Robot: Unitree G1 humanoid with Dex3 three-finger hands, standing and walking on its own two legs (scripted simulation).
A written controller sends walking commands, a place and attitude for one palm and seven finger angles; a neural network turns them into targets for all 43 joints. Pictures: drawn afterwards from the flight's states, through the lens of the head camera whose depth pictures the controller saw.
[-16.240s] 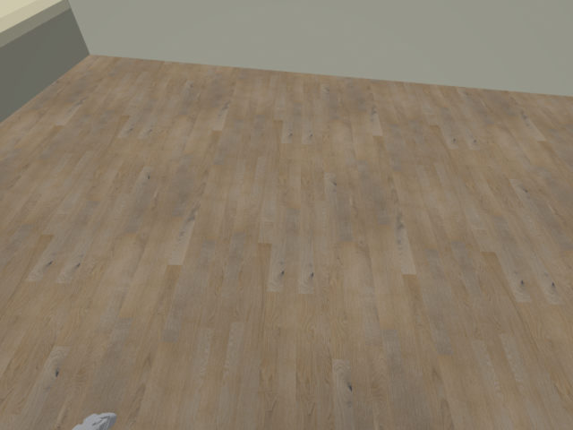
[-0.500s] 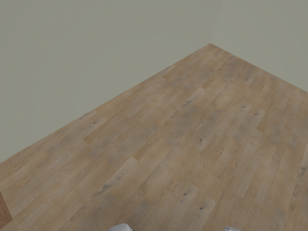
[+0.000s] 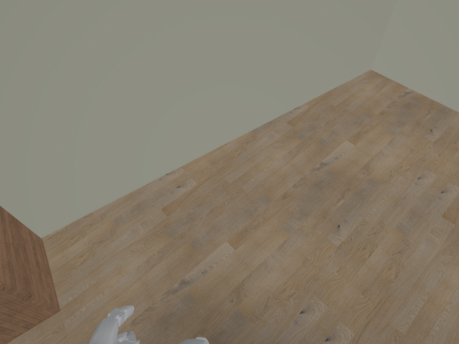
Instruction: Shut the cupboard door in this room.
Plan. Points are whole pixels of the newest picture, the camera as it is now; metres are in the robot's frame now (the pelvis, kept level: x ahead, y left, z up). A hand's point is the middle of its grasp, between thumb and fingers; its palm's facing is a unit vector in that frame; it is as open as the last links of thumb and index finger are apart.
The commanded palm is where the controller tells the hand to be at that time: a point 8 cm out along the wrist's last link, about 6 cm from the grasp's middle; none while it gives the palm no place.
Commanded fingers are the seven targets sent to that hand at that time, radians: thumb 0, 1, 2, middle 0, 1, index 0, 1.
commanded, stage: turn to face it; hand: left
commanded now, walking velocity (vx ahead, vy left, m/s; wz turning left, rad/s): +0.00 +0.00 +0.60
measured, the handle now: out of the picture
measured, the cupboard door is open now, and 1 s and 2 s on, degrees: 40 40 40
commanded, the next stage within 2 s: take the last steps up to it in 1.88 s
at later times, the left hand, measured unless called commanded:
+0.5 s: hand out of the picture -0.07 +0.25 -0.18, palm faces +0.37 -0.89 -0.27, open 7.4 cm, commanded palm none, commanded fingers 0.00 0.90 0.90 -0.20 -0.30 -0.20 -0.30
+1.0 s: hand out of the picture -0.06 +0.18 -0.13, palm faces +0.57 -0.77 -0.29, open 7.4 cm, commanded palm none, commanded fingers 0.00 0.90 0.90 -0.20 -0.30 -0.20 -0.30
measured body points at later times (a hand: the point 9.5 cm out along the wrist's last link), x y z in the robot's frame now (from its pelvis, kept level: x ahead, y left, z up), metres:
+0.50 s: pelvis -0.03 +0.02 +0.00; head +0.01 +0.06 +0.45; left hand -0.09 +0.29 -0.15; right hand +0.17 -0.19 -0.12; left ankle -0.07 +0.12 -0.73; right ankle +0.01 -0.12 -0.68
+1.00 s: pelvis -0.03 -0.03 +0.01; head +0.03 -0.04 +0.46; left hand -0.09 +0.22 -0.11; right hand +0.18 -0.21 -0.15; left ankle -0.13 +0.08 -0.63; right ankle +0.04 -0.10 -0.73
